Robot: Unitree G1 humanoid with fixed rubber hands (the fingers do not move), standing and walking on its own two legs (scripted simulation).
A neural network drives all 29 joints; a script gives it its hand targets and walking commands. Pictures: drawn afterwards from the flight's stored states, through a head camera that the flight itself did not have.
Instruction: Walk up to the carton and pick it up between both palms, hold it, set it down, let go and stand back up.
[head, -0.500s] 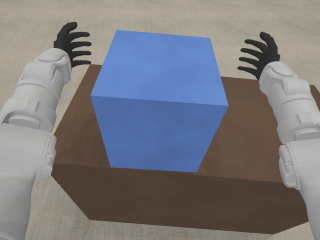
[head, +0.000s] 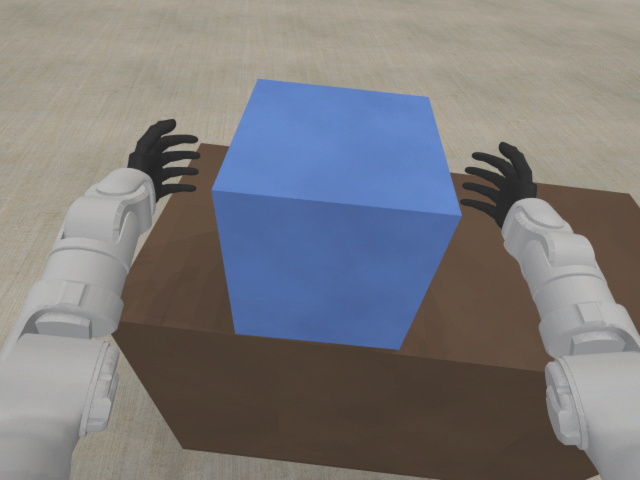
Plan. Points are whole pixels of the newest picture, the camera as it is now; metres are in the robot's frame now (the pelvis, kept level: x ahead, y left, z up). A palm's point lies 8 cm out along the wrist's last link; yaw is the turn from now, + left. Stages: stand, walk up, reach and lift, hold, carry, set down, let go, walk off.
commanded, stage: set down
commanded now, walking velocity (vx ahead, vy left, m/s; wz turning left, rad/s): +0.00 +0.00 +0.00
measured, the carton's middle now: (330, 217) +0.49 -0.04 +0.07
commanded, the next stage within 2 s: none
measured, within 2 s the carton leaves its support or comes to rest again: neither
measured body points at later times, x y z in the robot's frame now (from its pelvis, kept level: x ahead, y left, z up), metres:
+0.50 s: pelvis +0.00 -0.01 +0.00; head -0.01 +0.01 +0.45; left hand +0.44 +0.19 +0.17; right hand +0.39 -0.27 +0.16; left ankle +0.02 +0.14 -0.75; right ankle +0.01 -0.14 -0.75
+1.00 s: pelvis +0.00 +0.00 +0.00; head -0.01 +0.00 +0.45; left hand +0.38 +0.18 +0.13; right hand +0.32 -0.28 +0.10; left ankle +0.02 +0.14 -0.75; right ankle +0.01 -0.14 -0.75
